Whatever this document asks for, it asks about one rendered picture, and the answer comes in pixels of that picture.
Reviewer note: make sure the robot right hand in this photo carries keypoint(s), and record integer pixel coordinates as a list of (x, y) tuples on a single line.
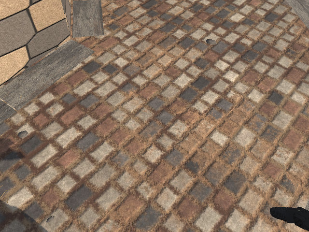
[(299, 216)]

